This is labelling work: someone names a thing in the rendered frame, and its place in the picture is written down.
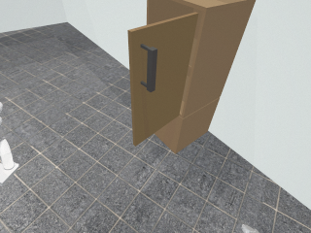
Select handle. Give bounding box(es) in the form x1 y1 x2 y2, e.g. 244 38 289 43
140 44 157 92

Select cupboard door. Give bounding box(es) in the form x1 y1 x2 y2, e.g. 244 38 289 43
127 12 199 147

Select robot left hand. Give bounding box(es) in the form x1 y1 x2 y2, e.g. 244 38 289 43
0 102 19 186

